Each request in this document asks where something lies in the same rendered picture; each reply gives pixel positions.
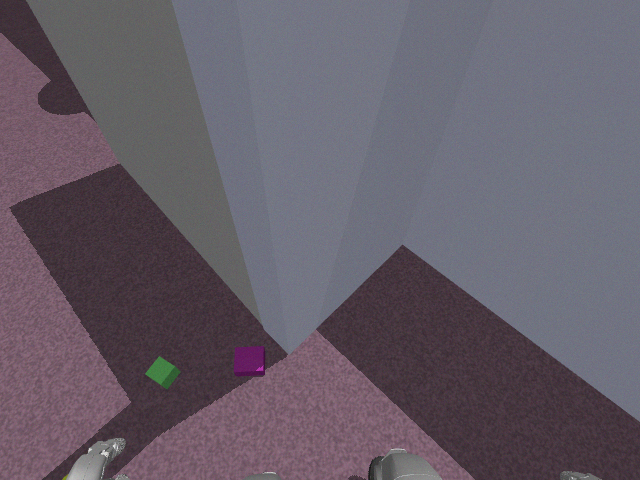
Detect right robot foot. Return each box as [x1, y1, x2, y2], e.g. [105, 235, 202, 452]
[368, 456, 384, 480]

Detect left robot hand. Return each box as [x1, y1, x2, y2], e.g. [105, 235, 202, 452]
[66, 438, 130, 480]

